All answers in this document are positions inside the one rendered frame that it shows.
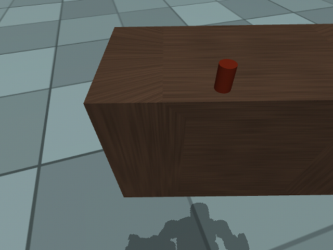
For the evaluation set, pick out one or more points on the can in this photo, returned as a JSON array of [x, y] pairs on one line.
[[225, 75]]

